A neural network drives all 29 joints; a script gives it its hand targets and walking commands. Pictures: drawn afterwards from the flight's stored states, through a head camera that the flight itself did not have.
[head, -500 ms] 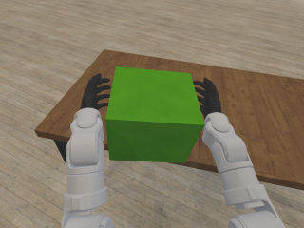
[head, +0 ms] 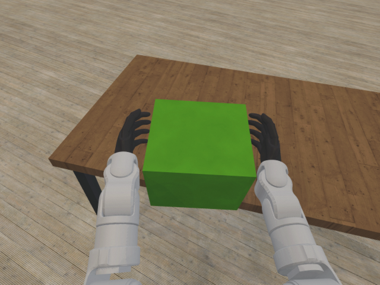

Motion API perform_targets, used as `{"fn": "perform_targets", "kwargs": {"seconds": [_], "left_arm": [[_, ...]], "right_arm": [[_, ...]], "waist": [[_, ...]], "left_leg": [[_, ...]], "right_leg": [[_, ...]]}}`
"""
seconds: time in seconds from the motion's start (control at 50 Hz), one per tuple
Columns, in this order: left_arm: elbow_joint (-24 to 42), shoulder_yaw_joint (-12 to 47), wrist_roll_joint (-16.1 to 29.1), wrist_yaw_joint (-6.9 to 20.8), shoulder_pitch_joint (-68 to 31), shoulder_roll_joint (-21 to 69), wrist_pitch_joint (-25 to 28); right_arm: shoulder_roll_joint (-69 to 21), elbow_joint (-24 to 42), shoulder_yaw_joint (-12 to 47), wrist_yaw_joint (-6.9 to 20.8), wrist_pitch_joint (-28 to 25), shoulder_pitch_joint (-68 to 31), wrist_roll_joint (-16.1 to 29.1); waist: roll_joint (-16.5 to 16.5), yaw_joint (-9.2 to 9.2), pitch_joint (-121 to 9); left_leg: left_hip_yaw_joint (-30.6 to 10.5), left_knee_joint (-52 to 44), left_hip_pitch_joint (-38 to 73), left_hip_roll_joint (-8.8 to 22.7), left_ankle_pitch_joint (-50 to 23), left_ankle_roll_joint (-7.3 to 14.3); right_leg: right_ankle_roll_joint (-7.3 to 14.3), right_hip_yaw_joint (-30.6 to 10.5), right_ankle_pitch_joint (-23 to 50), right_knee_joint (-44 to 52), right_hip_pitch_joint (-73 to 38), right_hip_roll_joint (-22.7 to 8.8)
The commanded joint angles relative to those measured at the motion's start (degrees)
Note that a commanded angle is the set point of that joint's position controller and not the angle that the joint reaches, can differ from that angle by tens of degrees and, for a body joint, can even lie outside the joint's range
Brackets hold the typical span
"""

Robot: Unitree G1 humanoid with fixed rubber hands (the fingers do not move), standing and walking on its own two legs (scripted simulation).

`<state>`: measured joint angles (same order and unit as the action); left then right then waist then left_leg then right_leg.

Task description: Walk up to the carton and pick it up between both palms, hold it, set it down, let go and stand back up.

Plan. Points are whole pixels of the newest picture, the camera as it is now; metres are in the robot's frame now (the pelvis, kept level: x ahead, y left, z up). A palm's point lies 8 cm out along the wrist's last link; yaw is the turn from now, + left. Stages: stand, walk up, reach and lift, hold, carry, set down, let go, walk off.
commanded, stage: set down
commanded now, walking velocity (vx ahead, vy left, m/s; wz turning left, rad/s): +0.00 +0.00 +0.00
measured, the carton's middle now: (197, 155) +0.37 +0.01 +0.08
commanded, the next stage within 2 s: none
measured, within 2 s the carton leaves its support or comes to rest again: rests again in 1.78 s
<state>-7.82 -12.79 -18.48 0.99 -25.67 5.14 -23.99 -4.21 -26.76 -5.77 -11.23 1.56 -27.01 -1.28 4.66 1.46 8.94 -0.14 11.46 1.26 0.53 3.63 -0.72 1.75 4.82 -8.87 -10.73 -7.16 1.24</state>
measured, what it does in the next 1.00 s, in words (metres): stands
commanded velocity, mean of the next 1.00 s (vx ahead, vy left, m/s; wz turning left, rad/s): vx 0.00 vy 0.00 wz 0.00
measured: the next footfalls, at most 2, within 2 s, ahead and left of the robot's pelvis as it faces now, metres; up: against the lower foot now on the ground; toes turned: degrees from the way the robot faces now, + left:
none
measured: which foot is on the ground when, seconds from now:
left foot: down 0.00-1.00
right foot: down 0.00-1.00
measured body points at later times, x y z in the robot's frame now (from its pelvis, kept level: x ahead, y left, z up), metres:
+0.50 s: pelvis +0.03 -0.01 +0.00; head +0.04 +0.02 +0.45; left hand +0.40 +0.14 +0.10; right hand +0.39 -0.15 +0.10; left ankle +0.04 +0.13 -0.75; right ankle -0.02 -0.09 -0.75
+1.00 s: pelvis +0.02 -0.01 +0.00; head +0.04 +0.02 +0.45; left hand +0.42 +0.13 +0.09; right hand +0.41 -0.16 +0.09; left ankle +0.04 +0.13 -0.75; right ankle -0.02 -0.09 -0.75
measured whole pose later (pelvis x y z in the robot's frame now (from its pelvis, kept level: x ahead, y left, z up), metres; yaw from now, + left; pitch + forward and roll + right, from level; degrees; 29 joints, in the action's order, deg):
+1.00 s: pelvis +0.02 -0.01 +0.00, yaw +1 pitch -1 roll +0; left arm -31.7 -21.3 -19.7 0.0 -33.4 6.6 -8.6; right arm -4.9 -44.7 -16.1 -9.2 -6.9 -34.3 -8.7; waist 3.4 3.1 2.2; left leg -0.9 8.2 -5.2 0.6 2.4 -0.9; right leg 2.1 5.5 -7.7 -7.2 -1.0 1.5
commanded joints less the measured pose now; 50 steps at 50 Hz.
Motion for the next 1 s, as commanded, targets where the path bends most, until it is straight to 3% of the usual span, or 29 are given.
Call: {"fn": "perform_targets", "kwargs": {"seconds": [0.0,0.08,0.2,0.34,0.48,0.58,0.8,0.98], "left_arm": [[9.59,26.14,6.53,5.12,-35.55,22.01,10.05],[8.63,27.74,6.78,4.14,-35.21,24.16,12.73],[5.94,24.65,5.65,4.76,-31.13,23.40,11.94],[4.05,21.69,5.00,5.86,-29.67,22.07,11.25],[2.06,22.67,5.31,5.61,-32.69,23.43,13.58],[-0.91,22.11,5.03,5.16,-34.89,24.59,15.25],[-10.16,15.28,2.34,5.05,-39.19,24.87,17.57],[-18.01,10.19,0.28,4.85,-44.06,25.35,21.33]], "right_arm": [[-17.49,14.43,19.55,7.04,-8.44,-35.10,0.71],[-20.15,13.20,22.30,7.02,-9.76,-33.89,1.34],[-20.69,10.41,23.28,6.27,-9.18,-31.41,2.68],[-19.64,8.79,22.07,5.38,-9.06,-30.55,3.16],[-20.13,7.56,20.23,5.63,-10.08,-32.07,1.62],[-20.95,5.02,18.22,6.27,-10.60,-33.73,0.01],[-22.56,-3.30,11.28,7.81,-11.16,-38.27,-4.72],[-24.64,-9.60,4.21,9.13,-12.04,-41.85,-10.51]], "waist": [[-5.32,1.41,-34.07],[-5.89,0.59,-37.24],[-4.43,-0.48,-33.76],[-3.37,0.61,-30.96],[-4.51,2.10,-33.51],[-5.01,2.18,-35.36],[-4.60,1.09,-37.02],[-5.42,1.41,-40.18]], "left_leg": [[1.28,0.49,12.12,-1.43,-10.75,-1.10],[0.53,0.93,10.98,-1.64,-15.16,-0.59],[-0.02,-0.44,7.40,-1.92,-14.83,0.77],[-0.41,-1.39,5.51,-2.13,-14.12,0.96],[-0.86,-0.43,6.40,-2.01,-15.72,-0.10],[-1.11,-0.02,6.40,-1.79,-15.50,-0.38],[-1.11,-1.35,3.17,-1.56,-11.77,0.96],[-1.27,-1.91,1.20,-1.66,-11.15,1.43]], "right_leg": [[-5.21,0.77,23.74,-0.15,-1.76,1.43],[-5.36,-0.09,29.26,-1.08,-3.58,1.17],[-6.18,-1.43,34.58,-2.00,-7.54,0.07],[-6.82,-1.70,38.84,-2.40,-9.91,-0.40],[-6.14,-0.90,38.49,-1.98,-8.15,0.31],[-5.70,-0.46,36.74,-1.65,-6.13,0.56],[-5.71,-0.50,35.37,-1.86,-5.15,0.36],[-5.41,-0.29,35.88,-2.08,-4.07,0.40]]}}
